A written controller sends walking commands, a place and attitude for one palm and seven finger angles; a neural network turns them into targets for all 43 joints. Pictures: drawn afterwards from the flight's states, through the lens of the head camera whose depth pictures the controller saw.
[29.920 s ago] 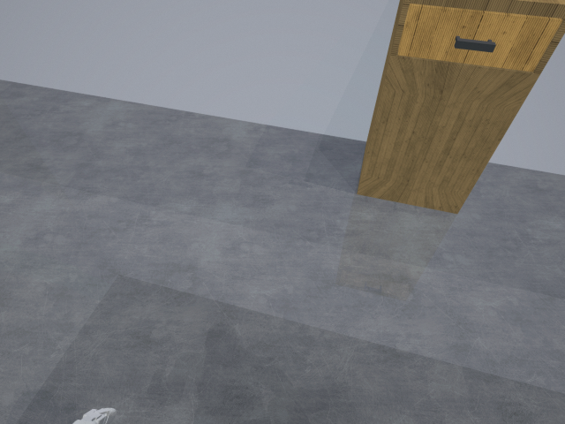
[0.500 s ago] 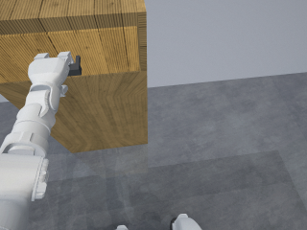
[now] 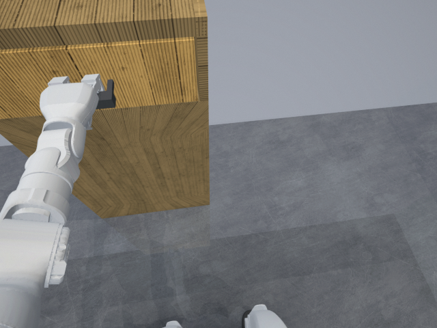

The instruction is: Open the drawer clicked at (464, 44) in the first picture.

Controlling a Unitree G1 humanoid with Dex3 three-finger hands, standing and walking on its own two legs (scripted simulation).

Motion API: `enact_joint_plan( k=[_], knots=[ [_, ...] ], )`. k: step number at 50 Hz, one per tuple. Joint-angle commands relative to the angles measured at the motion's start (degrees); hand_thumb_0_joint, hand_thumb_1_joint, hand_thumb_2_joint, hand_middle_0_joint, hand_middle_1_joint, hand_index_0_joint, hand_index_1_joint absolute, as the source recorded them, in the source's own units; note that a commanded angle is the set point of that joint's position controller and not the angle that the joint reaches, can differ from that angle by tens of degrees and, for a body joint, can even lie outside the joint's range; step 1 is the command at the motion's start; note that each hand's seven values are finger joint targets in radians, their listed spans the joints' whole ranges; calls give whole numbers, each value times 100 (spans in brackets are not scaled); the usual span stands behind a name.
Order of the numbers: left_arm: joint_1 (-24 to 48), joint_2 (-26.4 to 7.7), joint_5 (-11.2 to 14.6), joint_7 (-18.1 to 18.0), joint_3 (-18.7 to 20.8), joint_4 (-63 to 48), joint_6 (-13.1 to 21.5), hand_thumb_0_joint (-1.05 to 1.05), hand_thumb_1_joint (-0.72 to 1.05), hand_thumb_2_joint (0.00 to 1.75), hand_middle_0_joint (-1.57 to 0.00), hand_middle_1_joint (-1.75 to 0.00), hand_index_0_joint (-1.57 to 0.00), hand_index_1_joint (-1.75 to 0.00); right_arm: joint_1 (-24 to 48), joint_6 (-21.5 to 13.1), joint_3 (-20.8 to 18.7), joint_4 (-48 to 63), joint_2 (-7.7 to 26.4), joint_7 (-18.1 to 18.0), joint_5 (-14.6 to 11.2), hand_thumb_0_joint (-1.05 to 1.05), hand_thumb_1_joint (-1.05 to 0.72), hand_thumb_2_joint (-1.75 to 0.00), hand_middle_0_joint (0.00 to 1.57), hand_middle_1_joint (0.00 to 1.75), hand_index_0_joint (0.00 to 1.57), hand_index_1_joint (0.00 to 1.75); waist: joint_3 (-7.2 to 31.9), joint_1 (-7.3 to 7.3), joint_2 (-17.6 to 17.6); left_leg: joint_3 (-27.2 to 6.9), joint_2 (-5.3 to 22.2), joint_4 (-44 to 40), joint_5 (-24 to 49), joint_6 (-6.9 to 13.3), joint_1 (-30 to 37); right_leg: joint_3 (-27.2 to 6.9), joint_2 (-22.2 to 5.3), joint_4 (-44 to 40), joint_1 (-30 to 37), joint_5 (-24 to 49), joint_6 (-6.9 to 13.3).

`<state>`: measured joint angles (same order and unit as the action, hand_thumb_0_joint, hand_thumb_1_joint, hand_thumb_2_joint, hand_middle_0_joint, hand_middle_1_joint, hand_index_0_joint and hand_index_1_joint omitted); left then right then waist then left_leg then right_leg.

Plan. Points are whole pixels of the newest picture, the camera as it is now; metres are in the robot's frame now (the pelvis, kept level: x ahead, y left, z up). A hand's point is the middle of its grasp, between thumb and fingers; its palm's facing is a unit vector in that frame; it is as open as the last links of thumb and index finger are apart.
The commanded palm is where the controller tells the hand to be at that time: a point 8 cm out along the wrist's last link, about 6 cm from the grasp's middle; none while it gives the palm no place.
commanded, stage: pull the drawer open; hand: left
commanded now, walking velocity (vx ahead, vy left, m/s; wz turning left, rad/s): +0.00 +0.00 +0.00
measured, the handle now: (84, 94) +0.55 +0.24 +0.06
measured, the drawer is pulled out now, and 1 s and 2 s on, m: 0.00 0.13 0.25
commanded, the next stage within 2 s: none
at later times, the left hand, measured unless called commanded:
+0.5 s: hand (81, 151) +0.43 +0.23 +0.04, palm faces -0.02 -0.02 -1.00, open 5.8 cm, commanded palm +0.39 +0.23 +0.09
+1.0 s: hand (77, 184) +0.37 +0.23 +0.04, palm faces -0.01 -0.02 -1.00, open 5.7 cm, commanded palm +0.33 +0.22 +0.09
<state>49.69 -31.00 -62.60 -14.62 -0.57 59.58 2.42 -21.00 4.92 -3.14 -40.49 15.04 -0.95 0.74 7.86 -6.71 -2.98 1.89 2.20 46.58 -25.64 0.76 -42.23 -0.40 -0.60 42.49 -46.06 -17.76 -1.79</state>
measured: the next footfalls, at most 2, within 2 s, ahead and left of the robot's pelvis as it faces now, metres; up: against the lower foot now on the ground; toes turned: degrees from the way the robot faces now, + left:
none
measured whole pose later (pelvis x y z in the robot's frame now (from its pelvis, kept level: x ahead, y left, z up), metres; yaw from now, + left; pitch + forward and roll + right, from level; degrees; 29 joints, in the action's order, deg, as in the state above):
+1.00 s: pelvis +0.00 -0.01 +0.02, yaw +2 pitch +12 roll +0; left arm 19.8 -22.0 -61.1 -17.0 -5.3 31.6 -1.5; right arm -12.5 3.6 -2.8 -38.0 14.0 -2.6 -0.2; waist 6.0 0.3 -3.5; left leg 0.7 1.4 40.0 -23.5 -0.4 -27.9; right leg 0.8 -1.3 39.1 -32.6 -18.1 -0.7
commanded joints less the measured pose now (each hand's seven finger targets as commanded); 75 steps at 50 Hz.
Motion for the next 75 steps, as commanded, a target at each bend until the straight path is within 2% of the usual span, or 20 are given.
enact_joint_plan(
  k=[1, 2, 4, 7, 12, 15, 18, 19, 20, 24, 27, 33, 36, 38, 44, 50, 58, 64, 65, 75],
  knots=[
    [1329, -1198, 102, -111, 363, -1102, 44, 0, 90, 90, -40, -135, -40, -135, -764, -93, -333, 327, 939, -33, 20, 0, -90, -90, 20, 30, 20, 30, 2564, 188, -123, -6, -196, -388, 3390, 96, 1395, 291, 361, -150, 1958, 2350, 292],
    [1119, -1127, 78, -106, 307, -1033, 20, 0, 90, 90, -40, -135, -40, -135, -694, -93, -321, 365, 929, -52, 17, 0, -90, -90, 20, 30, 20, 30, 2420, 213, 70, 9, -205, -424, 3303, 107, 1279, 312, 352, -169, 2030, 2315, 286],
    [963, -1081, 130, -115, 336, -1323, 35, 0, 90, 90, -40, -135, -40, -135, -646, -87, -342, 411, 921, -36, 0, 0, -90, -90, 20, 30, 20, 30, 2549, 270, 41, 18, -211, -460, 3444, 109, 1365, 281, 347, -196, 2190, 2464, 301],
    [752, -818, 83, -175, 147, -1507, -16, 0, 90, 90, -40, -135, -40, -135, -528, -101, -343, 430, 890, -42, -25, 0, -90, -90, 20, 30, 20, 30, 2205, 253, 56, -3, -174, -538, 3437, 100, 1458, 350, 360, -254, 2024, 2300, 300],
    [290, -630, 100, -270, 107, -1841, -170, 0, 90, 90, -40, -135, -40, -135, -357, -113, -359, 485, 862, -26, -41, 0, -90, -90, 20, 30, 20, 30, 2153, 316, 51, 5, -178, -581, 3712, 98, 1654, 359, 353, -297, 2156, 2458, 309],
    [159, -756, 101, -316, 233, -2190, -240, 0, 90, 90, -40, -135, -40, -135, -267, -115, -359, 546, 849, -29, -42, 0, -90, -90, 20, 30, 20, 30, 2285, 388, -1, -11, -183, -605, 3946, 98, 1789, 346, 335, -288, 2334, 2619, 312],
    [-298, -525, 166, -332, 161, -2574, -328, 0, 90, 90, -40, -135, -40, -135, -108, -142, -359, 653, 810, -5, -61, 0, -90, -90, 20, 30, 20, 30, 2225, 442, 51, -27, -174, -632, 4155, 88, 1952, 365, 336, -342, 2419, 2732, 305],
    [-324, -572, 172, -333, 191, -2649, -349, 0, 90, 90, -40, -135, -40, -135, -38, -127, -346, 660, 829, -11, -65, 0, -90, -90, 20, 30, 20, 30, 2151, 429, 20, -54, -177, -639, 4208, 82, 1957, 360, 334, -354, 2408, 2733, 318],
    [-366, -305, 163, -325, -40, -2670, -383, 0, 90, 90, -40, -135, -40, -135, 10, -136, -324, 677, 793, -13, -71, 0, -90, -90, 20, 30, 20, 30, 1989, 393, 11, -70, -171, -669, 4179, 77, 1982, 405, 332, -355, 2306, 2637, 310],
    [-385, -330, 157, -362, -9, -3070, -454, 0, 90, 90, -40, -135, -40, -135, 192, -151, -326, 731, 786, -29, -74, 0, -90, -90, 20, 30, 20, 30, 2055, 417, 33, -83, -182, -693, 4102, 63, 2129, 392, 322, -398, 2383, 2565, 328],
    [-537, -96, 123, -384, -181, -3163, -512, 0, 90, 90, -40, -135, -40, -135, 325, -170, -301, 750, 738, -46, -62, 0, -90, -90, 20, 30, 20, 30, 1952, 430, 35, -67, -204, -715, 4007, 52, 2180, 411, 307, -408, 2363, 2546, 323],
    [-857, -107, 151, -379, -139, -3329, -541, 0, 90, 90, -40, -135, -40, -135, 571, -196, -252, 814, 695, -109, -64, 0, -90, -90, 20, 30, 20, 30, 1748, 508, 152, -24, -269, -813, 3595, 44, 2092, 398, 278, -478, 2540, 2475, 335],
    [-1097, -291, 146, -383, 54, -3592, -473, 0, 90, 90, -40, -135, -40, -135, 687, -225, -244, 877, 675, -148, -47, 0, -90, -90, 20, 30, 20, 30, 1932, 617, 156, 9, -318, -842, 3449, 53, 2075, 350, 256, -482, 2797, 2547, 335],
    [-1209, -115, 166, -377, -80, -3668, -452, 0, 90, 90, -40, -135, -40, -135, 776, -250, -221, 893, 649, -157, -57, 0, -90, -90, 20, 30, 20, 30, 1750, 590, 197, 11, -323, -889, 3285, 43, 2034, 356, 261, -513, 2742, 2458, 332],
    [-1196, -248, 132, -437, 42, -3728, -398, 0, 90, 90, -40, -135, -40, -135, 893, -329, -203, 885, 661, -213, -68, 0, -90, -90, 20, 30, 20, 30, 1551, 604, 274, 17, -363, -995, 2761, 33, 1922, 343, 251, -576, 2720, 2069, 355],
    [-1579, -48, 147, -481, -87, -3988, -406, 0, 90, 90, -40, -135, -40, -135, 974, -415, -209, 922, 611, -212, -60, 0, -90, -90, 20, 30, 20, 30, 1681, 693, 162, 32, -365, -1021, 2789, 30, 2039, 324, 243, -571, 2785, 2070, 358],
    [-2154, -15, 207, -453, -41, -4280, -426, 0, 90, 90, -40, -135, -40, -135, 1160, -505, -185, 949, 607, -241, -76, 0, -90, -90, 20, 30, 20, 30, 1446, 755, 343, 68, -381, -1129, 2525, 29, 1976, 301, 242, -653, 2873, 1991, 340],
    [-2786, -53, 243, -454, 106, -4642, -447, 0, 90, 90, -40, -135, -40, -135, 1320, -560, -174, 1012, 606, -238, -73, 0, -90, -90, 20, 30, 20, 30, 1365, 852, 316, 68, -372, -1199, 2610, 10, 2043, 296, 241, -692, 2987, 1987, 356],
    [-2997, -196, 247, -475, 271, -4811, -440, 0, 90, 90, -40, -135, -40, -135, 1329, -577, -173, 1047, 591, -236, -66, 0, -90, -90, 20, 30, 20, 30, 1469, 938, 253, 67, -360, -1207, 2692, 2, 2074, 287, 226, -654, 3068, 2049, 354],
    [-3867, 63, 245, -543, 135, -5566, -557, 0, 90, 90, -40, -135, -40, -135, 1663, -643, -93, 1136, 529, -191, -28, 0, -90, -90, 20, 30, 20, 30, 1102, 947, 191, 59, -358, -1249, 2672, -37, 2190, 328, 227, -698, 2970, 1978, 341]
  ],
)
